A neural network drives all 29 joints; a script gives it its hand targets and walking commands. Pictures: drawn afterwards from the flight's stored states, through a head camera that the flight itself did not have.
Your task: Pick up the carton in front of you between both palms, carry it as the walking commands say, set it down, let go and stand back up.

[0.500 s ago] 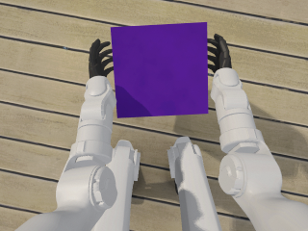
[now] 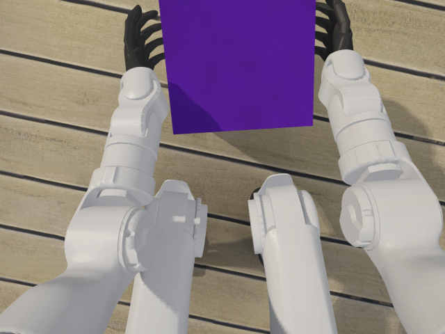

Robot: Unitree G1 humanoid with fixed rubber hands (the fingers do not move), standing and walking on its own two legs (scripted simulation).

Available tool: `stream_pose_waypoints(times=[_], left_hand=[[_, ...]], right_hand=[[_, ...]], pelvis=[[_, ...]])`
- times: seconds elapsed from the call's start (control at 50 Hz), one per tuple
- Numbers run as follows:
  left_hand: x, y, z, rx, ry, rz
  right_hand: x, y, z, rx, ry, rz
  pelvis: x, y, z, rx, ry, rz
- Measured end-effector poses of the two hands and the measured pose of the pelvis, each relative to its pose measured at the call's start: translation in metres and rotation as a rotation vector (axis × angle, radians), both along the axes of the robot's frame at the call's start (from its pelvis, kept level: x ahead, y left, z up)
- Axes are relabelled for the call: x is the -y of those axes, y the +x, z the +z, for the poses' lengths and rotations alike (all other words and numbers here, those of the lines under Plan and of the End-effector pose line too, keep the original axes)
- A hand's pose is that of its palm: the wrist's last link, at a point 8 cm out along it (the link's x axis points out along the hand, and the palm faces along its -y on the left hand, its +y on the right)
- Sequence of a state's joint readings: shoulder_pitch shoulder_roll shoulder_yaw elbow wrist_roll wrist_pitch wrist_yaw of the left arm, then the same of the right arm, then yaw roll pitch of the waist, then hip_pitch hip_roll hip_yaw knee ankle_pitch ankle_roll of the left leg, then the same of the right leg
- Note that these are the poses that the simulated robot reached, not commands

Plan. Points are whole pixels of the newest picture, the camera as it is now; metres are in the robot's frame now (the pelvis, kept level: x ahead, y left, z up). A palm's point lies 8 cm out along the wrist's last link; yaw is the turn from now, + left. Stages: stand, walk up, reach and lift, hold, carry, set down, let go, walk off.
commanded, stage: set down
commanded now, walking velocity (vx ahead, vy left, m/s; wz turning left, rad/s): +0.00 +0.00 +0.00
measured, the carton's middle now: (235, 67) +0.51 -0.05 -0.25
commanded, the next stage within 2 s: none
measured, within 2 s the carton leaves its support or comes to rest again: rests again in 0.64 s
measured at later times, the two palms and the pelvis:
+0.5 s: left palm (140, 60) +0.51 +0.10 -0.15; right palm (338, 49) +0.50 -0.21 -0.16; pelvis +0.00 +0.00 -0.01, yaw +0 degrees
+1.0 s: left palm (140, 56) +0.52 +0.10 -0.17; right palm (333, 46) +0.52 -0.21 -0.18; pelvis +0.01 +0.00 -0.01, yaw +0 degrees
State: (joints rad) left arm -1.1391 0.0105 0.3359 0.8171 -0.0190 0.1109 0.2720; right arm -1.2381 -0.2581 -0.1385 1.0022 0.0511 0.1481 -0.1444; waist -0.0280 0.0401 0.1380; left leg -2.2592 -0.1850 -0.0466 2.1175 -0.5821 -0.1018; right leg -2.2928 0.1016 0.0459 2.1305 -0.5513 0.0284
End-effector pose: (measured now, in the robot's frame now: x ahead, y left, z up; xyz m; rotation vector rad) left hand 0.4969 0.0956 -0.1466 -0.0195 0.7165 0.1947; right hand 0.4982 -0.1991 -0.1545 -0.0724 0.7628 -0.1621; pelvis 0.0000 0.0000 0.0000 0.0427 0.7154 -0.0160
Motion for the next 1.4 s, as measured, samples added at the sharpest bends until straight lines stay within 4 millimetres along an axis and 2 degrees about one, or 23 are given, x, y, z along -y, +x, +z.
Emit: stream_pose_waypoints(times=[0.54, 0.86, 1.02, 1.06, 1.12, 1.2, 1.3, 1.4], left_hand=[[-0.003, 0.013, -0.009, -0.013, -0.017, -0.09], [-0.004, 0.024, -0.023, -0.01, -0.024, -0.124], [-0.008, 0.021, -0.03, -0.005, -0.007, -0.169], [-0.013, 0.011, -0.039, -0.042, 0.016, -0.183], [-0.034, -0.005, -0.053, -0.085, 0.045, -0.148], [-0.058, -0.014, -0.057, -0.078, 0.061, -0.113], [-0.058, -0.006, -0.049, -0.032, 0.044, -0.115], [-0.045, 0.006, -0.023, 0.032, 0.034, -0.11]], right_hand=[[0.007, 0.007, -0.008, -0.035, 0.027, 0.038], [0.007, 0.017, -0.023, -0.017, 0.053, 0.051], [0.008, 0.016, -0.029, 0.008, 0.055, 0.061], [0.011, 0.008, -0.037, -0.008, 0.041, 0.054], [0.023, -0.011, -0.051, -0.036, 0.025, 0.007], [0.041, -0.027, -0.061, -0.031, 0.01, -0.024], [0.053, -0.02, -0.048, 0.035, 0.011, -0.023], [0.05, -0.005, -0.018, 0.099, 0.021, -0.004]], pelvis=[[-0.003, 0.0, -0.011, 0.032, -0.008, 0.001], [0.0, 0.009, -0.012, 0.007, -0.002, 0.0], [0.0, 0.01, -0.015, 0.019, -0.002, -0.004], [-0.001, 0.009, -0.017, 0.03, -0.001, -0.005], [-0.001, 0.007, -0.017, 0.045, 0.0, -0.006], [-0.002, 0.002, -0.019, 0.067, -0.002, -0.001], [-0.004, -0.004, -0.021, 0.093, -0.006, 0.0], [-0.003, -0.007, -0.017, 0.096, -0.003, -0.009]])
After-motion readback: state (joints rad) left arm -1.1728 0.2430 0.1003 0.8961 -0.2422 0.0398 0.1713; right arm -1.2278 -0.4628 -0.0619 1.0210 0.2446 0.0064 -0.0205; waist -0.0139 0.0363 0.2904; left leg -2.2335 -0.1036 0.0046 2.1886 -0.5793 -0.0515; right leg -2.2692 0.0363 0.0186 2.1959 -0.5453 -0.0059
